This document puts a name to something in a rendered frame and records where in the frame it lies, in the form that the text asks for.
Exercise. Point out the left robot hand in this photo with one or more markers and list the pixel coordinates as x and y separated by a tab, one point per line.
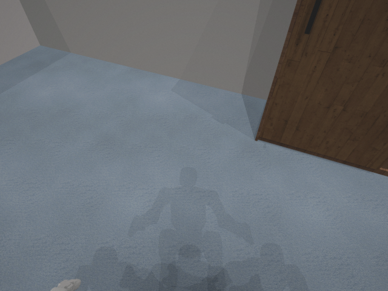
67	285

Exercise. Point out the handle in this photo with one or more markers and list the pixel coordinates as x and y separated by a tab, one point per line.
313	16

